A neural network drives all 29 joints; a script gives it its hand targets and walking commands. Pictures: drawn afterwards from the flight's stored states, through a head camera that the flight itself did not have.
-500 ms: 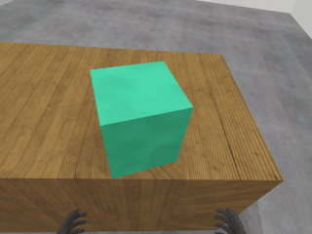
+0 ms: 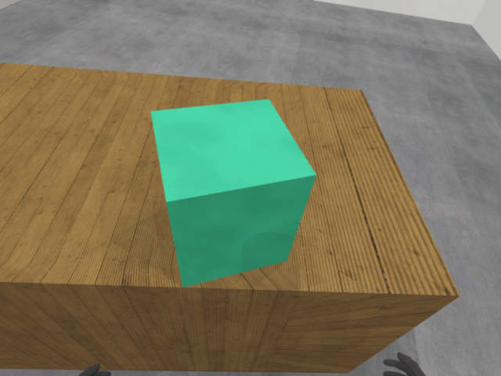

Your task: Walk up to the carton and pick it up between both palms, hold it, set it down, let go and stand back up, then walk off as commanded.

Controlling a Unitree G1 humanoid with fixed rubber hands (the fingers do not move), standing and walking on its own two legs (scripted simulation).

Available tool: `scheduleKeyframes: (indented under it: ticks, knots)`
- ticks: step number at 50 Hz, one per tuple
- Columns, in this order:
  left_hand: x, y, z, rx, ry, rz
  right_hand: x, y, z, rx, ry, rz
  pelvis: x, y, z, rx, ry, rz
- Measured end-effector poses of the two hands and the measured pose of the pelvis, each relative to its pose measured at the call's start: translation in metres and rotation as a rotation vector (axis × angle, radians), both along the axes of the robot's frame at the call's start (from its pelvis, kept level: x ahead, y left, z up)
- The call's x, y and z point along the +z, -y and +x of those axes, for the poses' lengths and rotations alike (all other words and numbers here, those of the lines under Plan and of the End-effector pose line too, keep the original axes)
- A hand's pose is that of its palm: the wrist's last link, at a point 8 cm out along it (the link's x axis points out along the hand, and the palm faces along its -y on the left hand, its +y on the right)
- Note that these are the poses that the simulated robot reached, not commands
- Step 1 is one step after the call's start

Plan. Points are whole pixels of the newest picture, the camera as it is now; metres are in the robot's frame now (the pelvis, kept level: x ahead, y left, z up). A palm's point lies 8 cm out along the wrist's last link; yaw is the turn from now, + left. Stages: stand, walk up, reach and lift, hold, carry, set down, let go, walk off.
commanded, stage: stand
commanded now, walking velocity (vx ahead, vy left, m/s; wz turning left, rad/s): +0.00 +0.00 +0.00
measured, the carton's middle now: (225, 193) +0.43 +0.06 +0.05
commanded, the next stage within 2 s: walk off in 1.48 s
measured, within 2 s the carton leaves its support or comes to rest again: neither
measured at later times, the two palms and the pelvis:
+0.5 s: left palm out of the picture +0.07 +0.28 -0.11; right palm out of the picture +0.09 -0.27 -0.11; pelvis +0.00 +0.00 +0.00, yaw +0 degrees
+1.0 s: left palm out of the picture +0.06 +0.27 -0.12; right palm out of the picture +0.08 -0.28 -0.11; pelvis +0.00 +0.00 +0.00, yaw +0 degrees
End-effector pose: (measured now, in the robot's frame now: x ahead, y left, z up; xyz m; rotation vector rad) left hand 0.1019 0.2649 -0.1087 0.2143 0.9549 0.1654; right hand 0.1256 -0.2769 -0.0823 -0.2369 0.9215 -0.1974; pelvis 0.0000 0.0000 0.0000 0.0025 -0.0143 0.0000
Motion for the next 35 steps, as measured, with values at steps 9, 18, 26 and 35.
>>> scheduleKeyframes:
  ticks: [9,18,26,35]
  knots:
    - [-0.007,-0.005,-0.014,0.005,-0.074,0.011,-0.008,0.004,-0.009,-0.024,-0.052,0.005,0.0,0.0,0.002,0.0,-0.003,0.0]
    - [-0.007,-0.008,-0.025,0.014,-0.113,0.026,-0.022,-0.002,-0.024,-0.049,-0.107,0.041,0.0,0.0,0.001,0.0,0.0,0.0]
    - [-0.004,-0.011,-0.027,0.015,-0.124,0.042,-0.03,-0.003,-0.033,-0.063,-0.136,0.057,0.0,0.0,0.001,0.0,0.001,0.0]
    - [-0.003,-0.012,-0.03,0.02,-0.129,0.049,-0.031,0.0,-0.04,-0.072,-0.154,0.052,0.0,0.0,0.0,0.0,0.009,0.0]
